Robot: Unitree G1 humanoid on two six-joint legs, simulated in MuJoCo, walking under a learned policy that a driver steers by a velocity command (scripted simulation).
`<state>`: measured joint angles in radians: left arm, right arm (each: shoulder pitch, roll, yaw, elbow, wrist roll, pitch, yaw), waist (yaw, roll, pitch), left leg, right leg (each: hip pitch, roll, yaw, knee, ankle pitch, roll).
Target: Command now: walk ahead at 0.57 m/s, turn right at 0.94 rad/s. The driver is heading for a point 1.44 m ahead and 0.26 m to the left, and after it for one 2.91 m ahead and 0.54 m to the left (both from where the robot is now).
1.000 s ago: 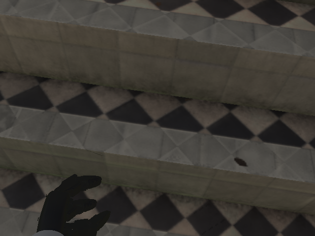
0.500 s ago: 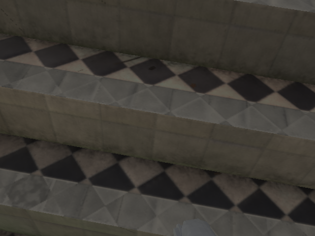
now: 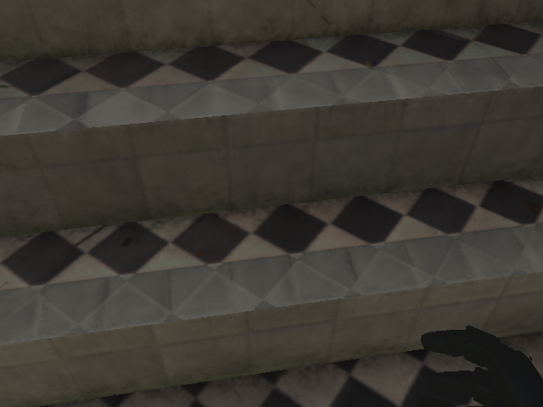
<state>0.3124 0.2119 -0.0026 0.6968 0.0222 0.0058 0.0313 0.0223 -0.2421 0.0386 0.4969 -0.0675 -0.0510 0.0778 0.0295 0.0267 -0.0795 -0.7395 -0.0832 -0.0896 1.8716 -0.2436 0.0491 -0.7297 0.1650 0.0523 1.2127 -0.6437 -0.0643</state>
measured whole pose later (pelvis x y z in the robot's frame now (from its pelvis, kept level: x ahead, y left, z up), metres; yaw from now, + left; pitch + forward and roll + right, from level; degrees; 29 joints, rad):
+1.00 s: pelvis +0.18 +0.07 +0.10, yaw +28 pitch +4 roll -1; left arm 0.49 0.18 -0.02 0.99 0.04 -0.06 0.04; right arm -0.02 -0.10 0.13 0.49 0.05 0.02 0.04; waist 0.09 0.01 -0.10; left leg -1.40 0.19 -0.02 2.06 -0.22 0.04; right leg 0.03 -0.17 -0.36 0.27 -0.32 0.09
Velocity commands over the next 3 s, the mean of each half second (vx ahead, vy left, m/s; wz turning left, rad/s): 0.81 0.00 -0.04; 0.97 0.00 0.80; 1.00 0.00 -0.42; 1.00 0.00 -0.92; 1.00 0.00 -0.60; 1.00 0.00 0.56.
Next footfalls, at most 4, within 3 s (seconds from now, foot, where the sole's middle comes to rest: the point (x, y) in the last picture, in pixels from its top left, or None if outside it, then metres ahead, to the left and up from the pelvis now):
0.18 left None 0.06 0.13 -0.67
0.52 right None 0.17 -0.12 -0.67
1.06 left None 0.27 0.31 -0.45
1.50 right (144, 359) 0.41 0.24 -0.24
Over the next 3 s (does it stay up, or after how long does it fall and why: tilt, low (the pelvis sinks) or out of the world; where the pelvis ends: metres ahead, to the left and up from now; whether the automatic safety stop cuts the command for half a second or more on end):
stays up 0.56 0.30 0.55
